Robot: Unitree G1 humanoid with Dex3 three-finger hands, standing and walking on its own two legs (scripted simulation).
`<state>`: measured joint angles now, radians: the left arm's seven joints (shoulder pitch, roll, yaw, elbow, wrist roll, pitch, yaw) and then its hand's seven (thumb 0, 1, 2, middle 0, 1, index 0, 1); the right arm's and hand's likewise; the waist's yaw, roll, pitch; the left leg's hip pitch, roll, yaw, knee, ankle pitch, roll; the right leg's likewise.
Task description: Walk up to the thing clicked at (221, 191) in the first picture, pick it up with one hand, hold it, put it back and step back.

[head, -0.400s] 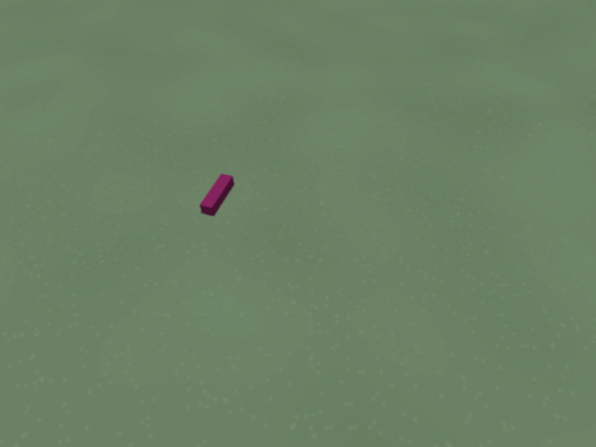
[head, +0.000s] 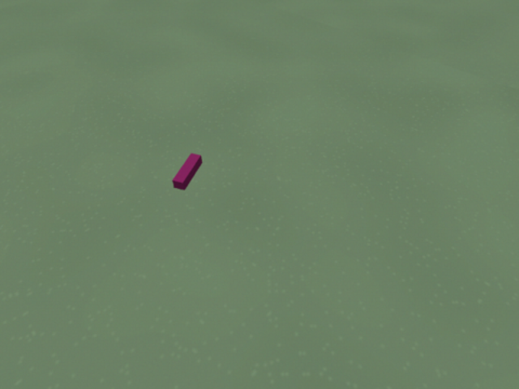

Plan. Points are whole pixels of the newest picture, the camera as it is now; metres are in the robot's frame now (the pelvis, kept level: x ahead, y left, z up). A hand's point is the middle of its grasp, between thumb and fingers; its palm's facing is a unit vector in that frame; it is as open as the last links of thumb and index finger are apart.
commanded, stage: stand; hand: left
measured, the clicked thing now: (188, 171) +1.33 +0.39 -0.75
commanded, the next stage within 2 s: walk up in 0.72 s
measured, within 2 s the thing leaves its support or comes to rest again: neither
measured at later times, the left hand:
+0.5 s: hand out of the picture +0.08 +0.25 -0.16, palm faces -0.03 -0.94 -0.33, open 7.4 cm
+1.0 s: hand out of the picture +0.07 +0.35 -0.16, palm faces +0.26 -0.90 -0.35, open 7.4 cm
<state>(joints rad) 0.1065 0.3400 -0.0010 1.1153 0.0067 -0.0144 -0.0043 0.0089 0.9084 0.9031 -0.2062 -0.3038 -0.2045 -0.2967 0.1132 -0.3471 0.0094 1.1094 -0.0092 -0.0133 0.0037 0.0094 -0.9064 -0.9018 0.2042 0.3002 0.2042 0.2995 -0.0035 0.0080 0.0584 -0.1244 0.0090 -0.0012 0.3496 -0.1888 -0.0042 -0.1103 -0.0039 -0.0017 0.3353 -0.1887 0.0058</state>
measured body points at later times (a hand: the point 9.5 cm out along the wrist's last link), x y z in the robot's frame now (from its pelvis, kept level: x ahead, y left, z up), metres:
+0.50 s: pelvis +0.00 +0.00 +0.00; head +0.01 +0.00 +0.45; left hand +0.08 +0.30 -0.13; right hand +0.08 -0.29 -0.13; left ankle +0.00 +0.12 -0.75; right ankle +0.00 -0.12 -0.75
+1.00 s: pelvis +0.05 +0.04 -0.01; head +0.05 +0.08 +0.43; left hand +0.06 +0.40 -0.13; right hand +0.21 -0.28 -0.09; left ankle +0.11 +0.19 -0.73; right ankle +0.00 -0.12 -0.75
